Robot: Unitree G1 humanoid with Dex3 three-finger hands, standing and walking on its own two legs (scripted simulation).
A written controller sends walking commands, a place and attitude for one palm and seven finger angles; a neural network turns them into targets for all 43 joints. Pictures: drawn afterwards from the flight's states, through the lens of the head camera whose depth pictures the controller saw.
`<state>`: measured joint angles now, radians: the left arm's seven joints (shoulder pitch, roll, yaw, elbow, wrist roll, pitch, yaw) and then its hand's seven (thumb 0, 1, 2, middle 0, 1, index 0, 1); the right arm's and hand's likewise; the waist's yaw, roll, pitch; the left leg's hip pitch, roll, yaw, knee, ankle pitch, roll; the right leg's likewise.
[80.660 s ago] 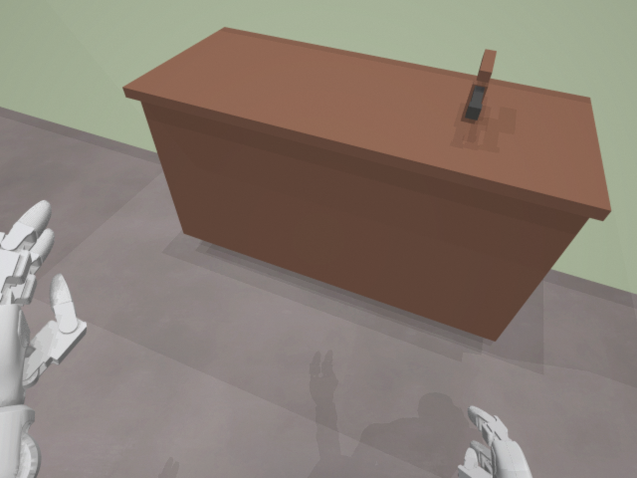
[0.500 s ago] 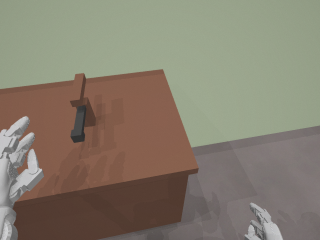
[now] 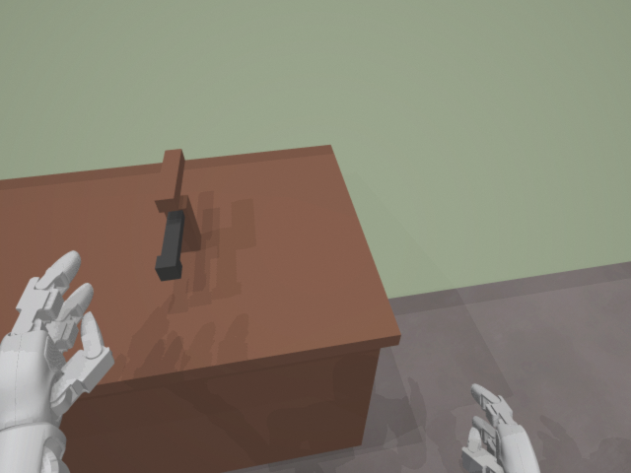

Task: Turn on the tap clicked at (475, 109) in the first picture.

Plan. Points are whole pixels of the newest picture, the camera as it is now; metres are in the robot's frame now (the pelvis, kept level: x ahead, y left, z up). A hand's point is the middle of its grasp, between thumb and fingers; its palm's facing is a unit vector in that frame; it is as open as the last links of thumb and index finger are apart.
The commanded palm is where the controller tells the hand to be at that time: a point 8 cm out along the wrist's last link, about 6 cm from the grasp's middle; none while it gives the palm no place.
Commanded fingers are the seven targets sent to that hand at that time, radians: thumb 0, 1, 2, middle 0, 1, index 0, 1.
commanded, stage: turn the palm inward beside the body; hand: left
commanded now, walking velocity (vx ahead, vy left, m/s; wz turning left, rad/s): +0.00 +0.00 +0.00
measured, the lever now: (169, 267) +0.36 +0.26 +0.07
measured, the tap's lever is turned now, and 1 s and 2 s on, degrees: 0 0 0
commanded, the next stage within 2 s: reach beside the lever's end, fingers flat in 0.74 s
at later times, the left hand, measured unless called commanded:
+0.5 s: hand (116, 365) +0.18 +0.22 +0.14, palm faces +0.45 -0.88 -0.14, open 7.4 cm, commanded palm +0.12 +0.26 +0.15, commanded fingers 0.00 0.90 0.90 -0.20 -0.30 -0.20 -0.30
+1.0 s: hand (122, 360) +0.18 +0.22 +0.13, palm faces +0.47 -0.87 -0.14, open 7.4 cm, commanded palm +0.14 +0.27 +0.14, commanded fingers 0.00 0.90 0.90 -0.20 -0.30 -0.20 -0.30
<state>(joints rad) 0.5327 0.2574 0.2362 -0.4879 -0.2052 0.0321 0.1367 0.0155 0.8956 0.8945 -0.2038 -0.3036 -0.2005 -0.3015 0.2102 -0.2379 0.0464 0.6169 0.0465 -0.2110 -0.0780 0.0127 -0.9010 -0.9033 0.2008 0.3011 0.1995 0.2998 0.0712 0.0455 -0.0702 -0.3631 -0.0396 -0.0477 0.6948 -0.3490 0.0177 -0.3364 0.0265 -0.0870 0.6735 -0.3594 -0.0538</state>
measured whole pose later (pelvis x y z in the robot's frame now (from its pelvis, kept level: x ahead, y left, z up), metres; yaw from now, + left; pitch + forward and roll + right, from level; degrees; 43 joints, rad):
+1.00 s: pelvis +0.00 -0.02 +0.00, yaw +0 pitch +0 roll +0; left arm 0.53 0.22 0.22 -0.45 -0.24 0.07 0.18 0.02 0.90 0.89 -0.20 -0.30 -0.20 -0.30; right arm 0.20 -0.25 0.04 0.64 0.05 -0.21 -0.10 0.01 -0.90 -0.90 0.20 0.30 0.20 0.30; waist 0.07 0.06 -0.06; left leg -0.33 -0.03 -0.06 0.67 -0.34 0.00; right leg -0.31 0.04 -0.10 0.65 -0.35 -0.07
